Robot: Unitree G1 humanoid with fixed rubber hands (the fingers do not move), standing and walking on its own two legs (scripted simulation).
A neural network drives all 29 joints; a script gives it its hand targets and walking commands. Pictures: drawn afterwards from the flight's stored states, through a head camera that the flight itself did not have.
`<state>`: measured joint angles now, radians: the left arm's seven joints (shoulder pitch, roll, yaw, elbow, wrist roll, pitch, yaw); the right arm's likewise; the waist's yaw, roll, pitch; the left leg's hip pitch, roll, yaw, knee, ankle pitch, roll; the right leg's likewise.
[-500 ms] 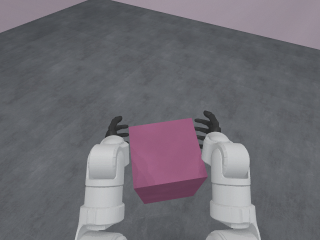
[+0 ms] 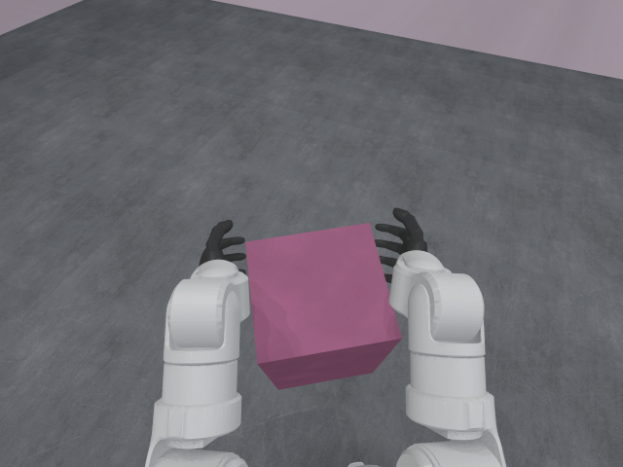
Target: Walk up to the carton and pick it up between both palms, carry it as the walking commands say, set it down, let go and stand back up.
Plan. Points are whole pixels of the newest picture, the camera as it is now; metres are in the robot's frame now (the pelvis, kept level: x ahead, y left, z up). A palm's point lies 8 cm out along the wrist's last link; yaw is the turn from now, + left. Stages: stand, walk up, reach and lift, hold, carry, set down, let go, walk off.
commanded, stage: carry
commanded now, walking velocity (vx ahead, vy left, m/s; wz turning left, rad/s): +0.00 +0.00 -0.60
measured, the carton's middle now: (318, 316) +0.32 +0.00 +0.00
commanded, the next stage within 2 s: none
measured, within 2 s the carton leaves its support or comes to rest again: neither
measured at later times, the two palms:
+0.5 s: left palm (324, 256) +0.35 +0.00 +0.10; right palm (517, 305) +0.28 -0.22 +0.10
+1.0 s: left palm (423, 286) +0.31 -0.12 +0.10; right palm out of the picture +0.17 -0.30 +0.10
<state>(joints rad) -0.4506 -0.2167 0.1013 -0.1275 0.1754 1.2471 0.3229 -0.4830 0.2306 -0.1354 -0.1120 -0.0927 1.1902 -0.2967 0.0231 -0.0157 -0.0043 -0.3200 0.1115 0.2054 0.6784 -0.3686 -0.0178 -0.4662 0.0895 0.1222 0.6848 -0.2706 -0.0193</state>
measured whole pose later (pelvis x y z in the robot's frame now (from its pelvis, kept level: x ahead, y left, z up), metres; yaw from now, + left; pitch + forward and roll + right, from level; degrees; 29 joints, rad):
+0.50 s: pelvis +0.01 -0.01 -0.01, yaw -21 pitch +3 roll +0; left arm -0.47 -0.22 0.10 -0.13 0.17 1.23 0.33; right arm -0.48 0.23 -0.14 -0.13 -0.09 1.17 -0.30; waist 0.02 0.00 0.00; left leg -0.30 0.17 0.24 0.82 -0.51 -0.04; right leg -0.50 0.11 0.09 0.74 -0.25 -0.03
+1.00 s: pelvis -0.01 -0.02 +0.00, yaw -38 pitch +3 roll +1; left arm -0.48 -0.23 0.10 -0.10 0.17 1.23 0.32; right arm -0.46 0.22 -0.14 -0.14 -0.09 1.18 -0.30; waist 0.02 -0.01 0.01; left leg -0.41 0.10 0.05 0.92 -0.60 -0.07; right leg -0.49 0.11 0.08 0.67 -0.23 -0.06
